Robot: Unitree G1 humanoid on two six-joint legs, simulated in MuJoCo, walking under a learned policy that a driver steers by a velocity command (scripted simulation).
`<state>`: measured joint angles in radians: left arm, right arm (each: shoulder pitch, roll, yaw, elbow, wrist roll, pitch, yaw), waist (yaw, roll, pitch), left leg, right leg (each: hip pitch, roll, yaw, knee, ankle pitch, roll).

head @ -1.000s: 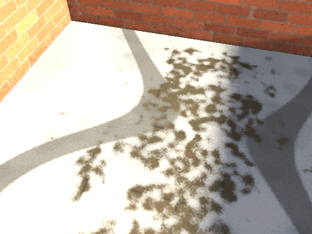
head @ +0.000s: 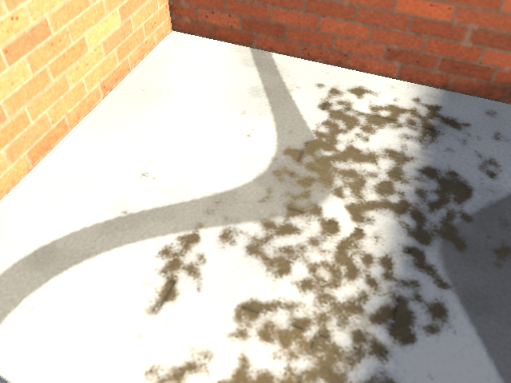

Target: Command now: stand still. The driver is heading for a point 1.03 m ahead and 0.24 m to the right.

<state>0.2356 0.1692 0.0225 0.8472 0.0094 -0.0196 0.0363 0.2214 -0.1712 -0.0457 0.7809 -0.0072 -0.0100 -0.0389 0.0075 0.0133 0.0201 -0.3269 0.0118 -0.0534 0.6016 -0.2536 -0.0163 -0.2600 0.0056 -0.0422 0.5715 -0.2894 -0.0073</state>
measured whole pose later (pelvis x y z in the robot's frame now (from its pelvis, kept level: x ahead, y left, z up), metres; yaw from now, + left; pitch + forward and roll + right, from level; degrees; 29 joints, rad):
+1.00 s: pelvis +0.06 +0.01 +0.02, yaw +0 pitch +1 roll +1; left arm 0.34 0.20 0.06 1.01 0.02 -0.08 0.03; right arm 0.29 -0.20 -0.09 1.02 -0.05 -0.09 -0.01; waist 0.03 -0.02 -0.02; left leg -0.20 0.01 0.05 0.54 -0.36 0.05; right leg -0.11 -0.04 -0.03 0.36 -0.27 -0.04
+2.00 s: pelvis +0.58 +0.03 -0.01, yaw -3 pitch +3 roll -2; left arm 0.39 0.26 0.05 1.03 -0.02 -0.06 0.01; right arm 0.02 -0.23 -0.05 0.83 0.01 -0.12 0.02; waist 0.07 0.00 0.00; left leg -0.50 0.04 0.03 0.53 -0.08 0.04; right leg -0.05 -0.01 -0.01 0.51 -0.44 -0.01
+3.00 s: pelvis +1.07 -0.10 +0.00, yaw -29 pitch +2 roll -1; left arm 0.24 0.26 0.06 0.83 0.00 -0.04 0.02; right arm 0.08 -0.25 -0.04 0.80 -0.04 -0.10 0.01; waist 0.04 0.02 0.02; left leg -0.47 0.01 0.01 0.48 -0.03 0.03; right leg -0.16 0.10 0.07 0.56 -0.40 -0.06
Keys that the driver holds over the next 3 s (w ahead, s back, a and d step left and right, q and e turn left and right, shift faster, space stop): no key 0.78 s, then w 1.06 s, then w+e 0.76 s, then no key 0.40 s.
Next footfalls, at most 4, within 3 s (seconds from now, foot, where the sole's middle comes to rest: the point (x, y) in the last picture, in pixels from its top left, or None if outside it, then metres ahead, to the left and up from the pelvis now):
1.44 right None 0.45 -0.10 -0.77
1.98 left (216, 308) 0.74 0.15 -0.77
2.52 right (315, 241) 0.98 -0.15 -0.77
2.96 left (288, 176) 1.27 -0.08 -0.77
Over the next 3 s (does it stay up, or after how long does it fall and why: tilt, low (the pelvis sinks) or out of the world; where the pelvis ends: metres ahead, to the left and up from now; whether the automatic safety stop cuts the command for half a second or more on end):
stays up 1.07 -0.10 0.00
